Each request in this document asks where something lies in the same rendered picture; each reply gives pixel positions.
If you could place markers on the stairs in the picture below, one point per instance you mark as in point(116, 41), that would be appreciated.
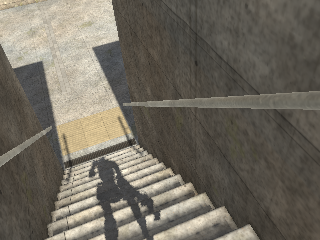
point(130, 195)

